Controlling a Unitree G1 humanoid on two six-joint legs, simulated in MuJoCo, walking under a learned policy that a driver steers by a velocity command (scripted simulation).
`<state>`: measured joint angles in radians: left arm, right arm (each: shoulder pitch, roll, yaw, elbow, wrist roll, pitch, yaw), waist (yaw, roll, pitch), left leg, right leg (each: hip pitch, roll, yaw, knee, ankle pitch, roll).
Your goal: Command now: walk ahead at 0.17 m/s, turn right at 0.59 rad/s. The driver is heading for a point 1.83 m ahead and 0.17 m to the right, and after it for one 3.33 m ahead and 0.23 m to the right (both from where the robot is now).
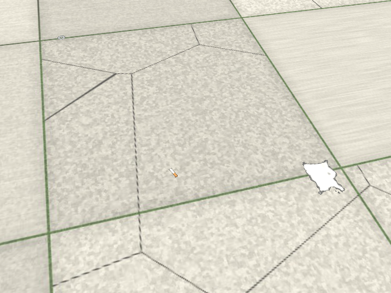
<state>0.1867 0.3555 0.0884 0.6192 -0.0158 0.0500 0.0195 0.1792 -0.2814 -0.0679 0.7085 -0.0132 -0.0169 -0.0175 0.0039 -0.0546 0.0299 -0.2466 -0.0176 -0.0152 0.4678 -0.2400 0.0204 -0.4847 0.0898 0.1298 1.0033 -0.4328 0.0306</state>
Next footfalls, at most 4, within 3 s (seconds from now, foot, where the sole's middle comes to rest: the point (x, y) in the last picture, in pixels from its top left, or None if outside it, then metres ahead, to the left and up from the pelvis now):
0.36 right None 0.11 -0.19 -0.78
0.86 left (235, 282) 0.52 -0.14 -0.78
1.32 right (302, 228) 0.73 -0.41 -0.78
1.82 left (221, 172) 0.98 -0.11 -0.78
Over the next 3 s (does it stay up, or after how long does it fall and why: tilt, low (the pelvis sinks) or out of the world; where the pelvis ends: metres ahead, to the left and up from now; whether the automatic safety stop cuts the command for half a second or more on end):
stays up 1.50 -0.06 0.00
